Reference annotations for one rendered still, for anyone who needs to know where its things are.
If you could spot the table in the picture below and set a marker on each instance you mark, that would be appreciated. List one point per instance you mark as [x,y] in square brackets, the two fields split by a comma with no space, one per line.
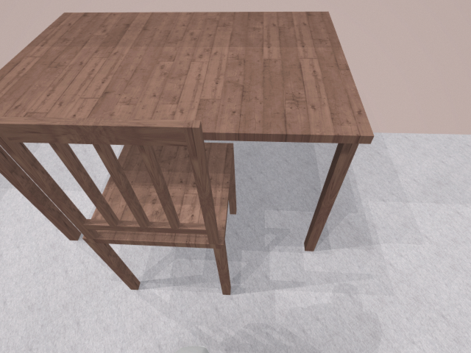
[247,76]

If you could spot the chair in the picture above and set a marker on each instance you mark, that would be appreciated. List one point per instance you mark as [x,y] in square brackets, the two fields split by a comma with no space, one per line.
[167,188]

